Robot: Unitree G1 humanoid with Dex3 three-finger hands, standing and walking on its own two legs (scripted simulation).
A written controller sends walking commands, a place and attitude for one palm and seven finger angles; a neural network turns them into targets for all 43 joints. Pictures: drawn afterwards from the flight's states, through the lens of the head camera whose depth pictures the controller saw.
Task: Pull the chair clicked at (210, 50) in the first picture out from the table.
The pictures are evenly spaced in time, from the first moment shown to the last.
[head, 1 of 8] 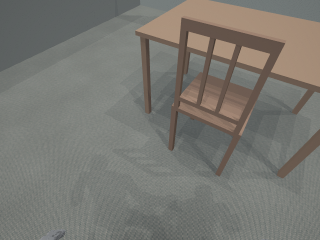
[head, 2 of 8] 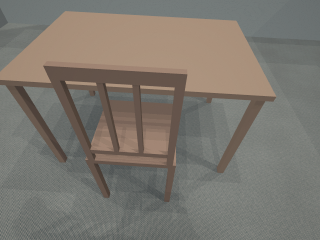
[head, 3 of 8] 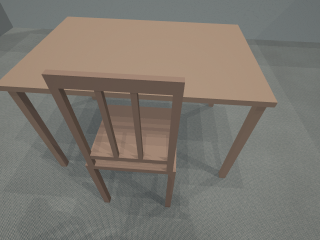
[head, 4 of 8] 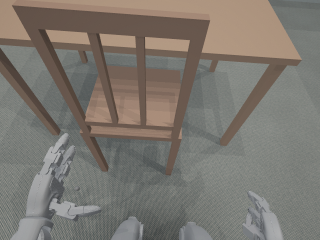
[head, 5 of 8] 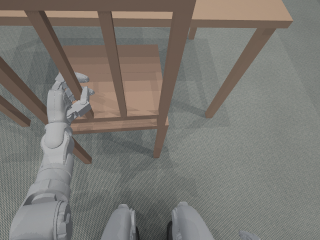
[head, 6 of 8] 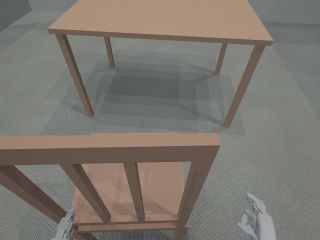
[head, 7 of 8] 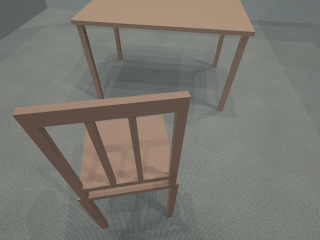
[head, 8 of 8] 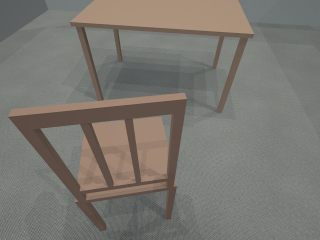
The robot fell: no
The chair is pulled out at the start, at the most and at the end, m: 0.00 0.78 0.78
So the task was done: yes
